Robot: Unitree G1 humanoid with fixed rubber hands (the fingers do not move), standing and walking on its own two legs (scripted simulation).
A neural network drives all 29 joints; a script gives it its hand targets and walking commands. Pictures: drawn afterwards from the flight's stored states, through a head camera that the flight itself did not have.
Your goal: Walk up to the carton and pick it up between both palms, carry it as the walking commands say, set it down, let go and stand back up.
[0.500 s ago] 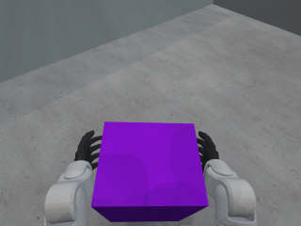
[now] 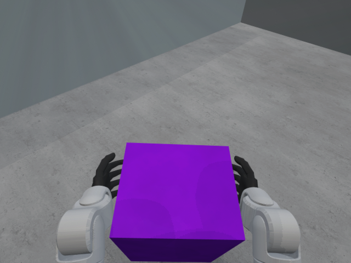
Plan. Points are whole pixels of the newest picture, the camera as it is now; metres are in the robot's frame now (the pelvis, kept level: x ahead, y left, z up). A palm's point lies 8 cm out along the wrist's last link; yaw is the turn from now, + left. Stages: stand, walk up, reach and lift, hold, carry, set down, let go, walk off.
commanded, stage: carry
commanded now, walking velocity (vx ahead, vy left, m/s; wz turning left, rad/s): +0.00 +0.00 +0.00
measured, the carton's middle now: (174, 210) +0.23 +0.00 +0.03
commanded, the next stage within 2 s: none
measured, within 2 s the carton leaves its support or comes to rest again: neither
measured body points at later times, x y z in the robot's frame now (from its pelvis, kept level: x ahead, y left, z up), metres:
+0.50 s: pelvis -0.08 +0.01 +0.00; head -0.11 +0.02 +0.45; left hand +0.17 +0.17 +0.10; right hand +0.17 -0.13 +0.10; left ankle +0.07 +0.06 -0.73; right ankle -0.07 -0.12 -0.73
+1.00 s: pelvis -0.14 +0.01 +0.00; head -0.13 +0.01 +0.45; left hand +0.14 +0.15 +0.07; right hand +0.12 -0.14 +0.06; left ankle -0.10 +0.14 -0.73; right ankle -0.07 -0.12 -0.73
